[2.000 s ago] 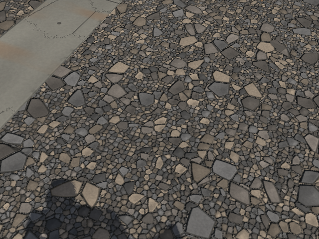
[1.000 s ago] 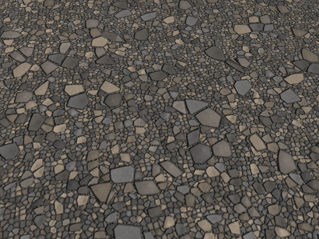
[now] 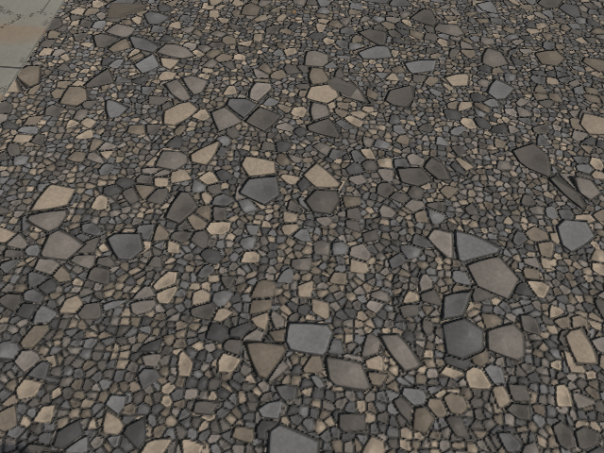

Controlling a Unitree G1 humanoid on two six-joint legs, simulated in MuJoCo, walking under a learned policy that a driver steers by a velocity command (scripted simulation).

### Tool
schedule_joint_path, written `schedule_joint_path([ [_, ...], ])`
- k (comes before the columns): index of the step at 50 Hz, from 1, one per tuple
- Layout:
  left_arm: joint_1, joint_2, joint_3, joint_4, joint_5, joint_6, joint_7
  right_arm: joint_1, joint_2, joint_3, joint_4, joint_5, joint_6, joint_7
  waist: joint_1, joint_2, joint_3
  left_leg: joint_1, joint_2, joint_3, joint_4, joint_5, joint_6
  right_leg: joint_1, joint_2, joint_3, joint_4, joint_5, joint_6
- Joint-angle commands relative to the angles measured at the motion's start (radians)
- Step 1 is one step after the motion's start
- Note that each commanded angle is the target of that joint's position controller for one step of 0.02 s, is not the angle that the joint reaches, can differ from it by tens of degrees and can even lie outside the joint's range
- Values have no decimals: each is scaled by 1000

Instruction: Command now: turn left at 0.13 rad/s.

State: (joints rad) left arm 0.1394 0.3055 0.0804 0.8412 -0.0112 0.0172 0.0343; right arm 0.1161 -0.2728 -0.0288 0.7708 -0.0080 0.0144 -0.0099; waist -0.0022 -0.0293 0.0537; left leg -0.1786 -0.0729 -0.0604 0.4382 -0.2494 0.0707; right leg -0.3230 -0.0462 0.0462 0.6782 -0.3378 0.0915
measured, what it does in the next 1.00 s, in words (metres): walks ahead: right foot, then right foot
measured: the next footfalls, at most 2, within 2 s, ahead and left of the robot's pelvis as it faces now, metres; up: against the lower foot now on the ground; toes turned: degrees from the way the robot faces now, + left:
right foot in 0.06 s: +0.05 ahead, -0.16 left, +0.00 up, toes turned +1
right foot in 0.76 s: +0.38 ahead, -0.15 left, +0.00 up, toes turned -7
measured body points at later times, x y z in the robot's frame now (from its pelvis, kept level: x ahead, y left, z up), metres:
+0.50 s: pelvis +0.09 +0.00 +0.00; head +0.10 +0.01 +0.45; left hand +0.21 +0.26 -0.13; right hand +0.09 -0.29 -0.12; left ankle +0.01 +0.08 -0.74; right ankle +0.06 -0.15 -0.67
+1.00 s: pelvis +0.27 -0.06 -0.01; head +0.30 -0.06 +0.44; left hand +0.43 +0.18 -0.13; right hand +0.32 -0.34 -0.14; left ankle +0.30 +0.10 -0.70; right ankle +0.34 -0.15 -0.74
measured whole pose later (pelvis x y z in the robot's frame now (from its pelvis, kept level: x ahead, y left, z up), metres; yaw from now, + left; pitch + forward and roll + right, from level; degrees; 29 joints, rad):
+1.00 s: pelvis +0.27 -0.06 -0.01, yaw -6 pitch +0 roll -1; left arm 0.10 0.24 0.03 0.89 0.03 -0.05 -0.02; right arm 0.21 -0.27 -0.04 0.88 0.00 0.00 -0.05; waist 0.00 0.03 0.07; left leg -0.46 0.09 -0.05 0.90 -0.43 -0.05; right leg -0.34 0.07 -0.06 0.41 -0.08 -0.08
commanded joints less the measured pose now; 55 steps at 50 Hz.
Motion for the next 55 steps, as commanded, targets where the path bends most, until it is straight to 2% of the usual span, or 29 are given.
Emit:
schedule_joint_path([
  [1,-15,77,12,-49,3,-30,-5,-25,-146,-31,-26,9,-6,0,3,147,-68,32,248,-206,-64,370,135,81,12,-26,-199,92,-21],
  [2,7,75,8,-37,13,-37,-10,-15,-131,-24,-13,14,-8,-1,23,121,-72,9,227,-197,-53,354,98,165,6,-16,-336,264,-38],
  [4,14,188,24,-32,24,-42,-6,78,-120,-21,3,-19,-28,8,-52,-47,-128,-63,116,-116,-2,165,9,317,-120,94,-261,635,-108],
  [5,-15,146,15,-19,17,-39,-14,77,-104,-17,16,-16,-29,8,-56,-98,-146,-13,81,-71,-29,76,-22,249,-112,86,-248,507,-154],
  [6,-32,104,7,-22,14,-40,-21,23,-126,-20,19,-13,-26,8,-25,-68,-123,7,78,-62,-24,81,-35,213,-78,69,-263,399,-145],
  [9,10,121,9,12,6,-47,-21,5,-119,-22,25,7,-3,-2,0,-83,-81,-66,24,-6,56,-203,-9,171,-47,77,-304,-65,-157],
  [11,63,128,8,27,-1,-56,-15,-4,-98,-20,17,18,-17,1,18,-124,11,-196,15,27,149,-304,0,144,-131,220,-396,-362,-225],
  [13,100,160,14,41,-9,-67,-11,-18,-82,-20,9,29,-48,5,23,-169,75,-250,40,64,226,-239,0,129,-253,391,-484,-408,-304],
  [15,49,163,15,25,-14,-70,-10,26,-86,-27,28,31,-73,14,-13,-156,66,-157,66,62,151,-206,20,78,-242,349,-479,-319,-291],
  [17,-52,126,4,-11,-16,-65,-14,170,-102,-42,99,31,-81,19,-86,-105,33,117,65,46,-8,-86,36,-80,-127,174,-373,-182,-216],
  [18,-102,58,-17,-41,-11,-73,-15,263,-160,-61,130,26,-86,17,-114,56,13,203,173,-168,-109,-199,81,-177,-15,28,-148,-70,-150],
  [19,-120,43,-22,-76,-8,-94,-15,322,-244,-82,135,25,-93,25,-127,265,6,318,351,-491,-236,-211,178,-341,73,-67,106,-77,-101],
  [20,-120,89,-9,-81,-17,-109,-16,323,-205,-70,131,12,-106,28,-120,237,28,354,429,-605,-252,-109,246,-473,55,8,303,-227,-104],
  [23,-54,81,-8,-43,-37,-121,-39,289,-135,-52,124,9,-122,22,-68,106,26,435,386,-338,-224,146,161,-603,-31,69,430,-47,-162],
  [25,-74,52,-11,-45,-32,-116,-59,298,-91,-36,129,-2,-110,18,-67,120,8,402,328,-166,-232,350,103,-555,-39,56,376,56,-161],
  [30,-215,-26,-50,-117,-7,-103,-87,260,-133,-35,116,-1,-103,-6,-81,93,66,136,248,64,-329,392,82,-328,-4,-75,35,323,-98],
  [33,-257,-9,-52,-152,-3,-106,-94,325,-159,-36,153,8,-94,-10,-77,120,66,127,266,88,-291,607,76,-187,41,-126,-94,380,-111],
  [35,-182,44,-33,-138,-1,-109,-96,303,-177,-41,154,15,-90,-12,-16,155,5,193,283,93,-184,840,46,-97,77,-119,-130,374,-153],
  [37,46,105,0,-62,4,-108,-86,255,-178,-41,144,16,-79,-14,110,151,-121,196,254,117,63,954,0,146,114,-122,-187,440,-204],
  [38,130,147,14,-37,15,-100,-69,271,-169,-36,138,8,-81,-12,146,109,-181,63,212,126,247,795,-39,350,41,-51,-185,634,-234],
  [39,198,221,20,-24,44,-83,-52,372,-78,-9,125,-26,-91,-1,90,-144,-335,-241,79,143,656,-11,-96,692,-239,252,-69,1092,-379],
  [40,220,167,-2,-27,45,-76,-54,494,-39,5,177,11,-98,12,72,-177,-570,-308,0,-50,902,-472,-113,770,-407,550,-169,1094,-533],
  [41,127,134,-4,-41,17,-70,-58,398,-140,-26,166,41,-94,15,79,-63,-447,-313,62,-88,930,-418,-110,574,-337,430,-247,866,-487],
  [42,13,97,-15,-55,1,-69,-58,294,-133,-27,128,48,-84,8,48,-41,-254,-376,108,-23,882,-357,-107,399,-278,310,-301,689,-429],
  [43,-50,54,-29,-59,2,-74,-59,250,-114,-29,127,32,-70,-9,20,25,-158,-352,143,-7,814,-300,-113,227,-234,240,-359,587,-388],
  [44,-93,41,-33,-58,14,-78,-60,263,-101,-33,129,19,-47,-25,-17,14,-122,-262,167,-11,743,-250,-117,83,-199,180,-402,500,-359],
  [48,-140,54,-25,-29,46,-86,-60,292,-52,-26,122,0,-8,-49,-60,-77,-122,-90,165,21,483,-183,-129,-105,-136,73,-457,399,-351],
  [52,-113,74,-23,1,35,-66,-35,208,-75,-29,103,1,-2,-46,-32,-70,-143,-27,158,30,282,-26,-119,-90,-140,105,-483,51,-319],
  [55,-105,28,-44,21,22,-51,-29,197,-65,-30,111,-17,-7,-38,-53,-35,-94,80,136,50,90,52,-91,-140,-89,93,-443,-184,-233],
])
